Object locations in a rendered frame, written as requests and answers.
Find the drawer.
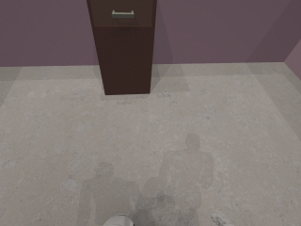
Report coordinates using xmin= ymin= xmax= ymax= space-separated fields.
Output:
xmin=90 ymin=0 xmax=153 ymax=26

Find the cabinet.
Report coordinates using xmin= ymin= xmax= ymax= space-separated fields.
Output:
xmin=87 ymin=0 xmax=157 ymax=95

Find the robot left thigh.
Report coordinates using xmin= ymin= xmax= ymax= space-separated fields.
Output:
xmin=103 ymin=216 xmax=134 ymax=226

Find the handle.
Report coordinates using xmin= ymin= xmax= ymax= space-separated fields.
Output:
xmin=112 ymin=10 xmax=135 ymax=18

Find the right robot hand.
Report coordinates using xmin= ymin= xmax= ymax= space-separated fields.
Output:
xmin=211 ymin=213 xmax=234 ymax=226

